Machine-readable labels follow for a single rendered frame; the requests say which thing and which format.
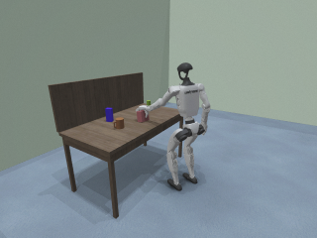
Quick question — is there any robot right upper arm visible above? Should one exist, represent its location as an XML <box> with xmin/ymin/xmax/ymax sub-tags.
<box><xmin>196</xmin><ymin>83</ymin><xmax>211</xmax><ymax>110</ymax></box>

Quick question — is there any robot left shin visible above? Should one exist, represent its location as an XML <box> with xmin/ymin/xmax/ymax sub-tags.
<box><xmin>166</xmin><ymin>152</ymin><xmax>179</xmax><ymax>184</ymax></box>

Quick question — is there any humanoid robot head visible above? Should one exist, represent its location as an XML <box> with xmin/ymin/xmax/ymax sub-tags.
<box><xmin>177</xmin><ymin>62</ymin><xmax>195</xmax><ymax>86</ymax></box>

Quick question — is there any sponge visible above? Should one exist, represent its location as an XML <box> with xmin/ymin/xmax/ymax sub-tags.
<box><xmin>137</xmin><ymin>110</ymin><xmax>150</xmax><ymax>122</ymax></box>

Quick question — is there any left robot forearm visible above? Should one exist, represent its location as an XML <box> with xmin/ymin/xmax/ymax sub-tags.
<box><xmin>146</xmin><ymin>99</ymin><xmax>161</xmax><ymax>112</ymax></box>

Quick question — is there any right robot forearm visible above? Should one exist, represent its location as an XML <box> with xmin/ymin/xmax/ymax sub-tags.
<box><xmin>201</xmin><ymin>107</ymin><xmax>211</xmax><ymax>124</ymax></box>

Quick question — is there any robot left upper arm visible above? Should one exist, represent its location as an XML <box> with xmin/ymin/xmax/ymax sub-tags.
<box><xmin>159</xmin><ymin>85</ymin><xmax>180</xmax><ymax>106</ymax></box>

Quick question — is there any right robot hand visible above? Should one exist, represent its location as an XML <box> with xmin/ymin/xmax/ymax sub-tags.
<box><xmin>200</xmin><ymin>122</ymin><xmax>208</xmax><ymax>136</ymax></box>

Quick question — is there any table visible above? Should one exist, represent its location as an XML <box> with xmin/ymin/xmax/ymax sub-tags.
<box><xmin>48</xmin><ymin>72</ymin><xmax>183</xmax><ymax>219</ymax></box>

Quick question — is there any left robot hand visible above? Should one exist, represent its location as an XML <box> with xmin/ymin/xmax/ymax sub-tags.
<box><xmin>136</xmin><ymin>105</ymin><xmax>149</xmax><ymax>118</ymax></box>

